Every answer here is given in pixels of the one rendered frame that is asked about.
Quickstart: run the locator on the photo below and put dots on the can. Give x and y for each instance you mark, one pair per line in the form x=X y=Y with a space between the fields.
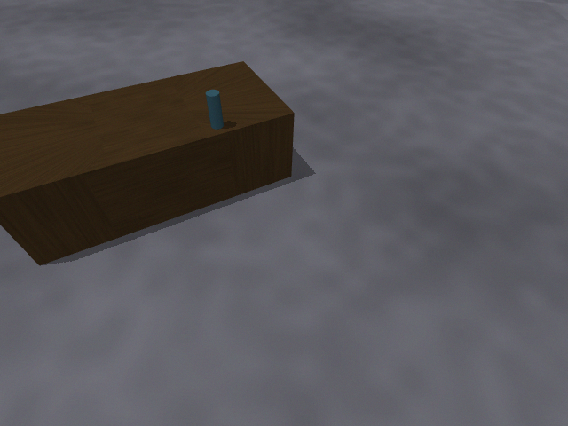
x=215 y=110

